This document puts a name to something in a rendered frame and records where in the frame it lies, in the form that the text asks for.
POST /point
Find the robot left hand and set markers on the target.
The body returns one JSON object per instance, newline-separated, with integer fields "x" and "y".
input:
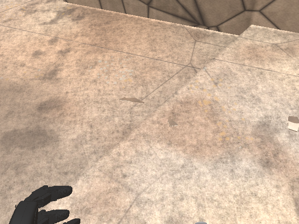
{"x": 26, "y": 212}

